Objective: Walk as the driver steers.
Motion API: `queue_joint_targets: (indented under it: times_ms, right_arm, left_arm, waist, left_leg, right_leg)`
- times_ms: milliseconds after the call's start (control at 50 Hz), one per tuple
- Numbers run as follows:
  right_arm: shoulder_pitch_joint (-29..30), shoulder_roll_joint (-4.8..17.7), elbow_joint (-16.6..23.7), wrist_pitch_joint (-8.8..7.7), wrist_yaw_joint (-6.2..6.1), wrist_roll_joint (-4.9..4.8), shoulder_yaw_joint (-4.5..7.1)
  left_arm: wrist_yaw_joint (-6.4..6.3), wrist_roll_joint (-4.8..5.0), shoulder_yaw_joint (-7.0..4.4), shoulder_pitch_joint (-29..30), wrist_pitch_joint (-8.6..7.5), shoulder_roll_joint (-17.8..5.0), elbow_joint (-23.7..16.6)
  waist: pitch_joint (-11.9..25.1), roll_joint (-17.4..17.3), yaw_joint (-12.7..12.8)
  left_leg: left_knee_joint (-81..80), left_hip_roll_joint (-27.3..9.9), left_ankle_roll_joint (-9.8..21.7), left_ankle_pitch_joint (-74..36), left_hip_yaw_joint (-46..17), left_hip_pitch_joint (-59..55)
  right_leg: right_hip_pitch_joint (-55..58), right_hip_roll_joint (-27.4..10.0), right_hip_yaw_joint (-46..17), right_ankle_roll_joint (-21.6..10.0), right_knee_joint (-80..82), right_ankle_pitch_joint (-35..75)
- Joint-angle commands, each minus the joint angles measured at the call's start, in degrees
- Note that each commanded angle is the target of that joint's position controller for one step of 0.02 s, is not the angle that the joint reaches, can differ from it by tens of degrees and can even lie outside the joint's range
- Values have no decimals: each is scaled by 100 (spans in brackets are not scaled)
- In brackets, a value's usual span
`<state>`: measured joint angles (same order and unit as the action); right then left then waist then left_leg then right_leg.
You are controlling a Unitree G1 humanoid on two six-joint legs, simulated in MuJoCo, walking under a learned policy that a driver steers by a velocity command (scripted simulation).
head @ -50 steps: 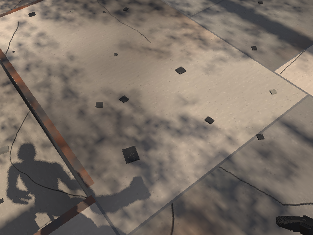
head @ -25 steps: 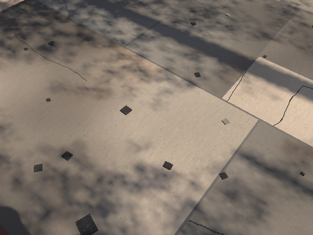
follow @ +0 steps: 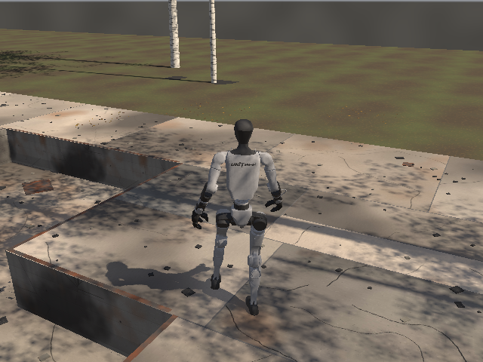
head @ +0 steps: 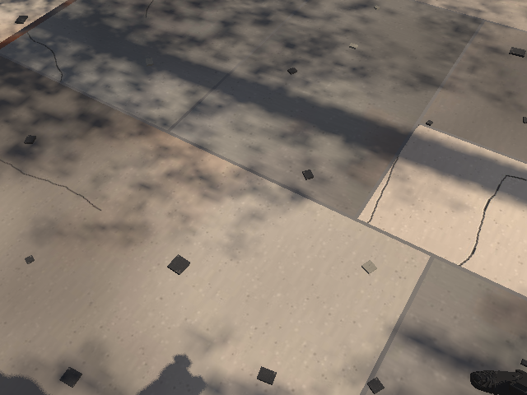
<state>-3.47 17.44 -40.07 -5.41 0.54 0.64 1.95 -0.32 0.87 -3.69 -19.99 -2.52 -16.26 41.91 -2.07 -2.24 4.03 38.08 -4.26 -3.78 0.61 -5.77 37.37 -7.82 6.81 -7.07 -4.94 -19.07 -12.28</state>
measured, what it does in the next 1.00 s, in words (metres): walks ahead, turning right: left foot, then right foot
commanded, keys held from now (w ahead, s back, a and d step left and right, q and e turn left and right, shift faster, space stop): w+e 0.92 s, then w+q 0.08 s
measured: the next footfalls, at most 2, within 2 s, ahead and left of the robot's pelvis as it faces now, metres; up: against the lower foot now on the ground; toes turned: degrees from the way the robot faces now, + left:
left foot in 0.14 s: +0.27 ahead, +0.14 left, +0.00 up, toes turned -9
right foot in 0.66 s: +0.47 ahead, -0.20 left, +0.00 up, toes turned -26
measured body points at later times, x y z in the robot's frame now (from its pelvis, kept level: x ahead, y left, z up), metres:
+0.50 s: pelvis +0.27 +0.02 +0.00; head +0.30 +0.01 +0.45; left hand +0.53 +0.21 -0.09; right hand +0.22 -0.27 -0.12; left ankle +0.23 +0.15 -0.75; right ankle +0.37 -0.18 -0.69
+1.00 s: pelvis +0.51 -0.13 +0.00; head +0.53 -0.16 +0.45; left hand +0.73 +0.07 -0.10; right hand +0.56 -0.46 -0.09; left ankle +0.76 -0.08 -0.69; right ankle +0.43 -0.18 -0.75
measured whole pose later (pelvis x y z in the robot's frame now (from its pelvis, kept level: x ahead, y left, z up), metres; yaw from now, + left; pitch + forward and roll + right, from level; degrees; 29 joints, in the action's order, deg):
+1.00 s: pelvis +0.51 -0.13 +0.00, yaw -34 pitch +1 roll +0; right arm -3.5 17.3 -39.0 -5.2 1.2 0.3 2.2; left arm -0.4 0.7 -3.4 -18.8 -2.4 -16.4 40.2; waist -2.1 -2.5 3.7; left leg 38.2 -4.7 -3.9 -1.2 -4.2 36.9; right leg -7.5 6.4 -6.1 -5.0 -20.8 -14.0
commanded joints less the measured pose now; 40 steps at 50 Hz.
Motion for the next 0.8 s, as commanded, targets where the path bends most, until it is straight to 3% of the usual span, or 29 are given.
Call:
queue_joint_targets:
  times_ms: [20,100,120,140,160,180,200,220,240,260,300,340,400,480,540,580,620,640,660,680,700,720,740,760,780,800]
  right_arm:
    - [501,366,477,-96,36,-83,85]
    - [429,594,526,-183,110,-96,195]
    - [61,652,426,-213,92,-91,246]
    - [-511,816,315,-242,51,-29,330]
    - [-1390,1136,249,-249,-11,27,420]
    - [-1753,1477,58,-154,12,46,525]
    - [-1573,906,177,-116,38,-126,400]
    - [-1403,643,186,-81,-1,-132,335]
    - [-1147,581,209,-54,-16,-66,300]
    - [-999,490,149,-35,-20,-57,279]
    - [-862,318,100,-56,-6,-28,235]
    - [-852,440,28,-73,-5,-60,288]
    - [-972,679,-90,-58,-35,-34,370]
    - [-1011,853,-158,20,-81,-64,406]
    - [-1260,1035,-265,94,-81,-133,463]
    - [-1354,1117,-336,172,-89,-214,505]
    - [-1324,1288,-322,242,-119,-258,563]
    - [-1262,1273,-302,283,-133,-293,555]
    - [-1329,1054,-247,270,-152,-233,461]
    - [-1832,235,61,185,-84,89,189]
    - [-1448,399,242,-18,-39,-48,136]
    - [-778,875,372,-157,6,-285,259]
    - [-627,834,426,-236,5,-293,224]
    - [-632,810,353,-250,-33,-139,226]
    - [-715,859,332,-212,-44,-38,265]
    - [-793,846,310,-151,-29,-16,279]
  left_arm:
    - [-63,54,-269,-44,-50,-992,-283]
    - [-113,37,-275,-160,56,-945,-185]
    - [-107,25,-256,-77,87,-882,-202]
    - [-85,-7,-178,-42,87,-675,-248]
    - [-62,-106,-49,-86,72,-357,-355]
    - [-55,96,23,-822,13,-143,-514]
    - [-77,156,-79,-721,8,-741,-370]
    - [-65,131,-155,-81,33,-998,-447]
    - [-66,67,-156,177,60,-927,-497]
    - [-50,-1,-171,362,69,-845,-572]
    - [-6,27,-158,289,135,-575,-581]
    - [30,45,-128,443,173,-409,-697]
    - [83,1,-78,801,149,-291,-826]
    - [236,45,-35,1366,45,-260,-886]
    - [346,61,1,1827,14,-242,-1048]
    - [359,25,-36,1937,43,-304,-1165]
    - [346,-23,-179,1509,94,-591,-1134]
    - [314,-18,-324,763,115,-817,-951]
    - [221,15,-528,-273,168,-1201,-684]
    - [133,110,-642,-412,166,-1947,-673]
    - [196,99,-552,-500,67,-1791,-909]
    - [230,37,-429,-372,-20,-1357,-858]
    - [227,31,-366,-98,-68,-1182,-845]
    - [220,19,-297,294,-77,-1004,-895]
    - [198,-33,-243,566,-80,-879,-953]
    - [169,-73,-215,709,-75,-839,-997]
  waist:
    - [128,598,-27]
    - [138,797,-170]
    - [263,828,-375]
    - [712,725,-649]
    - [1533,104,-971]
    - [2099,-1794,-638]
    - [1621,-1059,-730]
    - [980,-531,-881]
    - [590,-168,-780]
    - [273,-122,-687]
    - [108,-416,-511]
    - [38,-452,-481]
    - [38,-263,-544]
    - [-41,-211,-729]
    - [-146,-119,-849]
    - [-223,-149,-782]
    - [162,-277,-447]
    - [558,-186,4]
    - [1077,28,487]
    - [1528,1682,-53]
    - [2562,1506,168]
    - [1814,952,384]
    - [1231,722,186]
    - [849,388,-83]
    - [684,477,-302]
    - [601,556,-436]
  left_leg:
    - [-604,391,15,-621,201,-1086]
    - [-1042,404,297,200,26,-1233]
    - [-1247,420,426,259,155,-1728]
    - [-1286,187,652,272,51,-2776]
    - [-1203,-799,1007,548,-894,-4282]
    - [-1804,-1925,1870,2055,-3553,-5796]
    - [-2074,-1936,1722,3209,-3834,-5529]
    - [-2146,-1692,1467,3070,-2932,-4939]
    - [-2230,-1474,1340,2312,-2246,-4316]
    - [-2350,-1300,1333,1679,-1766,-3806]
    - [-2629,-1065,1315,995,-1011,-3186]
    - [-2822,-1042,1437,591,-497,-3046]
    - [-2954,-1130,1543,-150,28,-3210]
    - [-2925,-911,1283,-507,955,-3331]
    - [-2845,-1083,1177,-475,1168,-3678]
    - [-2550,-1223,1105,-1312,1301,-3968]
    - [-1566,-1153,978,-3211,1581,-4138]
    - [-523,-1001,841,-3635,1769,-3888]
    - [940,-784,619,-2810,1823,-2872]
    - [3043,51,247,2396,1711,-350]
    - [4140,640,186,3494,351,640]
    - [4162,303,301,2877,92,1169]
    - [3712,71,386,2356,136,1062]
    - [3248,-117,352,2059,136,688]
    - [2913,-224,306,1873,101,258]
    - [2758,-247,258,1769,109,-27]
  right_leg:
    - [-735,-1214,-1053,-741,421,784]
    - [31,-1470,-1742,-600,-286,805]
    - [15,-1370,-1734,-510,-578,962]
    - [-236,-1081,-1521,-344,-1312,1119]
    - [-980,-678,-998,-129,-2929,237]
    - [-2948,-6,-347,234,-4577,-2164]
    - [-3567,-494,-476,330,-5269,-2022]
    - [-3743,-651,-327,384,-5415,-1485]
    - [-3594,-832,-160,431,-5346,-1087]
    - [-3498,-1007,-143,452,-5145,-846]
    - [-3083,-1200,-34,474,-4866,-687]
    - [-3191,-1275,107,543,-4600,-532]
    - [-3396,-1347,149,610,-3914,180]
    - [-2993,-1284,513,548,-2588,1309]
    - [-2881,-1237,702,395,-2006,1270]
    - [-2800,-1062,923,206,-1837,723]
    - [-1982,-654,1269,-49,-1714,168]
    - [-932,-382,1406,-236,-1377,357]
    - [746,-427,985,-481,-1144,491]
    - [2806,-2056,-1826,-1334,-1139,292]
    - [3387,-2652,-4163,-2018,-22,-1281]
    - [2936,-2482,-3453,-1639,236,-1131]
    - [2132,-2260,-2755,-1446,229,-705]
    - [1295,-2032,-2209,-1279,224,-18]
    - [673,-1852,-1826,-1224,301,564]
    - [277,-1746,-1669,-1211,422,829]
